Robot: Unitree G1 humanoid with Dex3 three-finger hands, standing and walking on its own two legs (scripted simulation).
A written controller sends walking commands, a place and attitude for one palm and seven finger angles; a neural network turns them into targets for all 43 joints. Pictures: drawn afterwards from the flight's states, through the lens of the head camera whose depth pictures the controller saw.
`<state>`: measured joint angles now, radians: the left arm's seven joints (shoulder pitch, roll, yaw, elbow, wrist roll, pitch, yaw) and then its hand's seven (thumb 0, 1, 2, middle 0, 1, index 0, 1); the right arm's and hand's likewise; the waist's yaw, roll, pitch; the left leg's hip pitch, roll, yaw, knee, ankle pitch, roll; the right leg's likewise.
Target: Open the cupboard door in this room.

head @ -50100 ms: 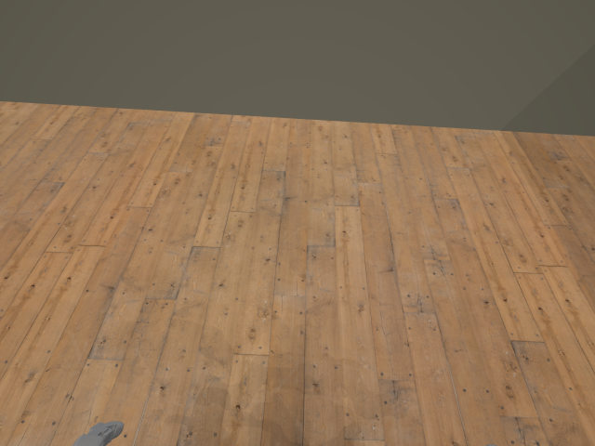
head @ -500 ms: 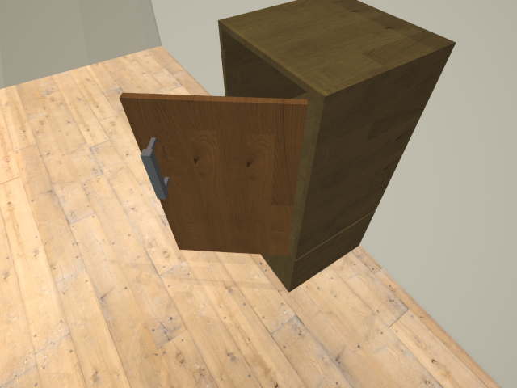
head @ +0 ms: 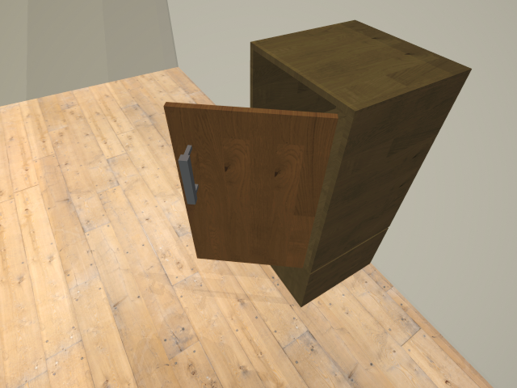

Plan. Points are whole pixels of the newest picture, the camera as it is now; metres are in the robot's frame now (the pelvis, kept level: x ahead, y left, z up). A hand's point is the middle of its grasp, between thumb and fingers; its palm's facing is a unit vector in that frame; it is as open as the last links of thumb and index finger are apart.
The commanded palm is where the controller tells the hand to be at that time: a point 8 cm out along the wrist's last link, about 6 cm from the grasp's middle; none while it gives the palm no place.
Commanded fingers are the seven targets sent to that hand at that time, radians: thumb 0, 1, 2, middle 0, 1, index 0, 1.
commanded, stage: shuffle to correct the standing spot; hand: left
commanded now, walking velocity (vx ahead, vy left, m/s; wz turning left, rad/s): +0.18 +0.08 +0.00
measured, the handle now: (190, 175) +0.59 +0.20 -0.04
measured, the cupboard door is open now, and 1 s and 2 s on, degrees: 53 53 53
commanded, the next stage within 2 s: come to a stop and stand still in 0.04 s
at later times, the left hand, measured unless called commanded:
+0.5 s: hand out of the picture +0.03 +0.16 -0.18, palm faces +0.03 -0.98 -0.18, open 7.3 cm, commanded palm none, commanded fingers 0.00 0.90 0.90 -0.20 -0.30 -0.20 -0.30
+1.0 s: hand out of the picture +0.04 +0.13 -0.17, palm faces +0.05 -0.97 -0.22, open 7.4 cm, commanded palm none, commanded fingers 0.00 0.90 0.90 -0.20 -0.30 -0.20 -0.30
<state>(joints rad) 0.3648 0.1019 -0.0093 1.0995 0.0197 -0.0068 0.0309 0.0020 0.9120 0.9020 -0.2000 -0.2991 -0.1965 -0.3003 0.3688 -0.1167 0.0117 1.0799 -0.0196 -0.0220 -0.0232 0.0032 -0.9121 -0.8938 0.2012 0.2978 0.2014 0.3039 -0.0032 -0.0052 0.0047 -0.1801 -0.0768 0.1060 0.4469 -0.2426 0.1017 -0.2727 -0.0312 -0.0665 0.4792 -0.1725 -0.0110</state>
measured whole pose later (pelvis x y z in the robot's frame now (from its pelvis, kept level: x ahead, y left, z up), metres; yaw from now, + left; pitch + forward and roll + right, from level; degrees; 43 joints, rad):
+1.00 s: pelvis -0.03 -0.05 -0.01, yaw +2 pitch -4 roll +0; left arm 0.27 0.18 0.01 0.92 0.02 0.01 0.03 0.00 0.90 0.90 -0.20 -0.30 -0.20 -0.30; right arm 0.27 -0.20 -0.05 0.97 -0.02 0.02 -0.01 0.00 -0.91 -0.89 0.20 0.30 0.20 0.30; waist -0.03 0.00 -0.01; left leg -0.25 0.00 0.01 0.62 -0.29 0.02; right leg -0.30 0.04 -0.10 0.56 -0.20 -0.08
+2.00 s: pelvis -0.22 -0.04 +0.01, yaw +0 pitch -1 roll -2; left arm 0.47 0.10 0.04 1.08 0.02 -0.01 0.03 0.00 0.91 0.90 -0.20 -0.30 -0.20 -0.30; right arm 0.29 -0.20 -0.08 1.03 -0.02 0.02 0.01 0.01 -0.92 -0.89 0.20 0.30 0.20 0.30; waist -0.01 0.04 -0.01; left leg -0.50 0.02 0.05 0.97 -0.26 0.01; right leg -0.09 0.02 -0.03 0.34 -0.23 -0.01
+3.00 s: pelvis -0.19 -0.03 +0.00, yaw -2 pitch -1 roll -1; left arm 0.25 0.16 0.02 1.07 0.01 0.01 0.03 -0.01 0.94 0.90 -0.20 -0.30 -0.20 -0.30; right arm 0.26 -0.13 -0.03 1.14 -0.02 0.00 -0.02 0.00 -0.92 -0.89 0.20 0.30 0.20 0.30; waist -0.01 0.00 0.04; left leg -0.25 0.04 0.07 0.48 -0.21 0.01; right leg -0.17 -0.03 -0.04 0.45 -0.26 0.02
